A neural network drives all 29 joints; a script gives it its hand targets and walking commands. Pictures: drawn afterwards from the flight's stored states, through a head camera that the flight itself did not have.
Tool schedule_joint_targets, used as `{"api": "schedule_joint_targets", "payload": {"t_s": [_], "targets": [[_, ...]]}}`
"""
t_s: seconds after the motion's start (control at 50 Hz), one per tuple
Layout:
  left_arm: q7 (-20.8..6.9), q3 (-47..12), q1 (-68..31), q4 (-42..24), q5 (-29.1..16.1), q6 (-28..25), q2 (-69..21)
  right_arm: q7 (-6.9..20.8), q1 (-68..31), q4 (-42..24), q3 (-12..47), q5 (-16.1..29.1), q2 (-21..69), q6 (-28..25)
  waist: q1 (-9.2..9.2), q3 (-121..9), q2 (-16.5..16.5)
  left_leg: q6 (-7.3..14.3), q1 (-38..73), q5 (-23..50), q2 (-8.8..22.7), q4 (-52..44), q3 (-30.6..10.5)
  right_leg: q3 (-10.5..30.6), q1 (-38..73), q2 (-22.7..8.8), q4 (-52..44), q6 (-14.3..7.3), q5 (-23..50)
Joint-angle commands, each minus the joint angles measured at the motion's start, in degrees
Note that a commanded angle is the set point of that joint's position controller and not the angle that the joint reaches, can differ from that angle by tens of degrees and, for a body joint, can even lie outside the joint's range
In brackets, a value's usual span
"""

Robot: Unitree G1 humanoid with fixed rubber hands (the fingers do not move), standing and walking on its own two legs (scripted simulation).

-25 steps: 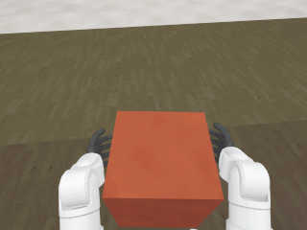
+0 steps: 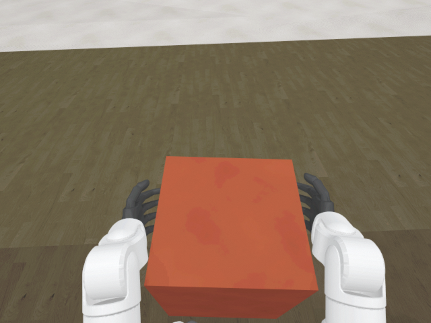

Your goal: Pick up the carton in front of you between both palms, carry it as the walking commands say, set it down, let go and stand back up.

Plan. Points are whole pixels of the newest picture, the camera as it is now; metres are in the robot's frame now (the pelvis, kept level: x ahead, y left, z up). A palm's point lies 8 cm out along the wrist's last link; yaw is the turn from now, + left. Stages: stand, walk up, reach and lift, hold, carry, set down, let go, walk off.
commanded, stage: carry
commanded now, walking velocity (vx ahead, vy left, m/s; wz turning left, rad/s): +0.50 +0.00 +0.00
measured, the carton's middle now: (225, 243) +0.26 +0.00 +0.02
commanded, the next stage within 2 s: none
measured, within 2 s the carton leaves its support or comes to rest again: neither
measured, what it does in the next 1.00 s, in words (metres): walks ahead: left foot, then right foot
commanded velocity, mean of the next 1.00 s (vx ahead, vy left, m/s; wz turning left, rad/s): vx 0.50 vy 0.00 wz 0.00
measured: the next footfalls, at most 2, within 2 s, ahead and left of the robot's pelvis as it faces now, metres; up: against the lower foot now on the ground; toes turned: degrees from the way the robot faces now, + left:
left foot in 0.04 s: +0.20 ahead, +0.10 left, +0.00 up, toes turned +12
right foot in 0.52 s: +0.54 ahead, -0.10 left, +0.00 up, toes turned -11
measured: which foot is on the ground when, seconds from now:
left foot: up 0.00-0.02, down 0.04-0.52, up 0.54-1.00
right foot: down 0.00-0.06, up 0.08-0.50, down 0.52-1.00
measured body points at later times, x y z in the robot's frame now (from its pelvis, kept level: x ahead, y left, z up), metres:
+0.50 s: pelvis +0.35 -0.01 -0.01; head +0.35 -0.01 +0.44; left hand +0.63 +0.14 +0.09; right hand +0.63 -0.16 +0.09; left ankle +0.17 +0.09 -0.73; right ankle +0.49 -0.10 -0.72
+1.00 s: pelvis +0.67 -0.02 -0.02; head +0.70 -0.02 +0.43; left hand +1.04 +0.13 +0.10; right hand +1.05 -0.18 +0.11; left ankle +0.80 +0.06 -0.74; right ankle +0.51 -0.09 -0.73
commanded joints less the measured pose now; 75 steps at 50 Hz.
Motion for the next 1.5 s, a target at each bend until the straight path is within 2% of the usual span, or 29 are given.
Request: {"api": "schedule_joint_targets", "payload": {"t_s": [0.0,0.02,0.04,0.06,0.08,0.14,0.18,0.3,0.42,0.48,0.5,0.52,0.54,0.56,0.62,0.76,0.92,0.98,1.0,1.02,1.04,1.06,1.12,1.24,1.36,1.42,1.44,1.46,1.48], "targets": [[-14.79,-38.78,-25.73,-3.67,-21.84,1.20,-46.39,13.78,-22.52,-0.32,40.39,21.95,48.80,1.88,-0.95,-9.95,-7.38,1.07,17.82,-1.56,-5.63,-4.15,5.99,-2.11,-1.25,-8.90,13.84,-3.55,46.90],[-14.66,-38.74,-26.34,-3.74,-21.79,1.63,-45.44,13.96,-22.45,0.33,39.66,21.99,48.03,2.19,-2.16,-13.52,-4.44,1.40,30.73,-5.12,-3.03,-3.63,2.45,-1.84,-9.56,-7.42,23.95,-2.18,39.04],[-14.53,-39.20,-27.98,-4.54,-22.07,2.24,-45.30,14.24,-22.58,1.18,38.81,21.50,46.94,2.29,-2.86,-18.22,7.30,7.12,42.89,-15.90,13.15,-8.35,-22.63,-0.41,-24.41,-2.97,41.22,0.57,23.04],[-14.60,-39.40,-28.45,-4.51,-22.19,2.57,-45.44,14.40,-22.28,3.04,38.90,21.84,48.23,2.12,-2.52,-19.82,18.85,13.09,49.37,-12.95,21.70,-17.23,-42.87,4.39,-38.58,4.14,55.02,1.16,-3.43],[-14.64,-39.61,-29.49,-3.32,-22.18,2.32,-46.81,14.55,-23.11,2.11,39.28,22.61,49.73,2.03,-2.21,-18.24,14.00,13.09,48.23,-4.62,21.37,-16.47,-38.32,10.48,-43.13,0.73,62.22,-0.51,-4.37],[-14.80,-40.14,-30.39,-2.50,-22.52,0.68,-52.09,14.86,-26.97,0.26,40.64,23.80,54.81,0.95,-1.58,-16.67,2.53,7.31,38.00,6.72,16.46,-15.59,-21.96,12.57,-40.99,-5.42,54.79,-2.36,4.31],[-14.40,-40.34,-29.15,-2.28,-21.91,-0.19,-53.78,15.15,-27.04,-0.73,41.26,24.54,55.69,0.45,-1.41,-16.61,4.87,5.43,35.64,4.09,14.40,-17.53,-16.14,10.30,-38.29,-4.82,48.62,-1.74,7.27],[-12.89,-40.69,-26.63,-3.64,-20.29,-0.58,-52.12,15.75,-23.91,-1.63,40.60,24.28,51.69,0.74,-1.53,-11.25,8.09,5.78,37.31,8.59,10.57,-18.98,-6.87,4.38,-41.80,-3.16,29.42,-0.06,14.44],[-13.39,-40.66,-30.67,-4.58,-22.21,1.75,-47.54,14.74,-25.15,-0.62,38.99,22.52,47.11,2.36,-1.96,-4.60,9.30,4.80,36.99,15.68,9.63,-16.57,-2.90,0.17,-37.14,-0.69,16.54,-2.54,20.71],[-13.50,-39.63,-33.89,-3.01,-22.88,2.58,-44.89,14.00,-29.63,-0.26,39.05,22.57,44.50,3.18,-0.15,-9.30,8.55,2.25,34.48,25.92,7.36,-1.08,1.96,-3.20,-20.65,3.62,13.29,-4.02,17.77],[-13.50,-38.86,-34.04,-1.71,-22.81,2.73,-43.68,13.77,-31.59,-0.10,39.19,22.58,43.42,3.45,1.83,-13.60,4.86,0.74,28.37,20.80,4.82,10.87,2.65,-2.22,-8.75,3.55,13.65,-3.88,13.03],[-13.43,-38.06,-34.86,-0.91,-22.67,2.93,-41.73,13.54,-33.57,0.61,39.40,22.63,42.95,3.82,2.85,-17.77,-5.77,-1.10,16.69,6.05,1.60,26.81,1.61,17.72,0.95,-9.35,9.40,-6.39,3.48],[-13.59,-37.69,-37.50,0.87,-22.65,2.74,-41.61,13.18,-36.19,0.36,39.82,23.05,43.75,4.13,2.79,-20.28,-19.44,-2.20,-2.40,-23.63,-7.01,42.35,-4.40,43.02,12.03,-21.47,2.49,-14.71,2.09],[-13.59,-37.97,-38.43,1.58,-23.86,2.71,-43.36,12.98,-37.77,2.45,39.45,23.05,44.48,4.11,2.54,-19.79,-15.93,-0.10,-6.14,-24.83,-4.01,49.68,-12.05,42.00,9.91,-20.75,1.07,-15.08,8.16],[-13.60,-39.67,-47.63,1.83,-26.01,1.29,-47.19,12.52,-44.39,5.38,39.45,24.02,47.82,2.51,1.87,-18.25,-2.35,2.13,-6.71,-17.02,1.47,46.03,-13.77,25.86,0.35,-16.43,4.88,-12.09,22.48],[-12.69,-37.60,-62.07,10.34,-28.39,-0.98,-45.99,10.17,-56.24,14.44,36.88,23.78,46.65,0.06,1.36,-17.27,-4.62,0.46,-10.88,-10.09,1.28,27.96,-9.31,15.54,-1.47,-12.96,3.32,-13.63,25.02],[-11.50,-31.01,-69.22,20.67,-27.03,-0.22,-48.87,10.67,-66.16,25.11,31.59,25.93,50.57,1.36,3.71,-13.57,-7.35,2.70,-3.07,5.61,-3.69,1.00,-3.20,7.49,3.40,-7.73,10.28,-9.60,41.09],[-11.28,-30.33,-71.99,22.59,-27.08,0.20,-51.46,11.32,-66.68,28.62,28.83,25.52,51.95,1.80,-0.65,-18.27,-5.59,3.67,15.29,6.99,-6.92,-6.21,-0.54,3.56,1.58,-5.92,25.63,-5.55,48.81],[-11.24,-30.25,-72.58,23.10,-27.09,0.24,-51.94,11.65,-65.85,29.63,27.68,25.17,52.03,1.82,-2.92,-21.17,-1.75,2.84,26.79,6.69,-3.77,-5.37,-3.36,3.27,-6.22,-3.98,35.51,-4.35,37.73],[-11.17,-30.07,-72.89,23.63,-27.03,0.25,-52.67,11.94,-65.03,30.67,26.51,25.26,51.86,2.01,-3.47,-24.71,6.08,2.72,38.42,15.37,7.63,2.03,-17.59,4.97,-18.39,-1.89,46.51,-3.61,14.92],[-11.01,-29.60,-73.57,23.91,-27.07,0.50,-54.38,12.10,-65.90,31.09,25.48,24.76,50.77,1.69,-3.99,-27.79,17.89,12.43,50.82,12.30,18.43,-3.43,-42.47,8.40,-38.48,7.36,60.69,-1.88,-8.53],[-10.71,-29.43,-75.26,23.34,-26.64,0.49,-54.54,12.31,-65.96,31.60,25.70,25.39,53.35,1.55,-4.83,-27.44,17.85,14.91,51.52,7.90,18.07,-5.00,-44.02,13.12,-44.57,5.19,66.53,-3.33,-9.01],[-9.59,-30.04,-77.82,18.68,-26.59,-0.58,-58.01,13.07,-73.75,22.65,28.88,29.26,59.38,0.66,-3.73,-22.92,4.31,10.94,43.24,21.43,13.02,-3.94,-30.19,13.98,-46.02,0.66,58.94,-3.91,-0.56],[-7.34,-32.75,-68.74,13.17,-23.08,-2.40,-56.96,12.43,-69.16,14.21,33.79,30.31,58.77,-0.49,-4.65,-25.87,6.37,9.17,48.02,39.83,9.24,-0.83,-20.00,9.88,-48.68,1.36,44.37,-2.83,5.25],[-7.64,-35.48,-67.05,10.66,-21.61,-2.40,-50.12,12.69,-64.28,13.73,36.58,29.25,52.35,-1.02,-7.27,-20.64,6.57,6.66,44.39,38.47,0.61,1.40,-11.03,1.38,-39.07,6.95,14.91,-3.47,27.40],[-8.74,-33.58,-64.47,14.13,-20.93,-1.24,-46.27,12.80,-62.50,18.45,36.23,28.32,49.94,-0.64,-3.12,-20.99,7.52,4.54,37.39,36.16,1.44,10.55,-9.43,2.53,-21.14,7.08,7.48,-6.42,37.06],[-9.20,-32.75,-64.22,15.28,-20.91,-0.92,-45.38,12.96,-62.55,20.34,36.17,28.09,49.55,-0.49,-0.19,-22.63,6.25,3.38,33.24,32.02,1.02,18.77,-7.14,3.91,-12.11,5.09,5.40,-6.97,40.90],[-9.79,-31.68,-63.94,16.59,-21.06,-0.55,-44.37,13.07,-63.48,21.91,35.89,28.07,49.00,-0.36,2.20,-23.25,1.53,2.54,23.24,15.90,-0.65,27.83,-7.22,9.23,-2.04,-1.38,8.52,-6.13,48.76],[-10.33,-30.02,-64.51,18.91,-21.18,-0.06,-43.25,13.06,-64.37,23.95,35.06,27.50,49.57,0.06,0.47,-24.85,-8.37,2.31,8.86,-23.52,-5.31,35.57,-7.63,21.52,10.23,-12.35,20.42,-6.95,73.08]]}}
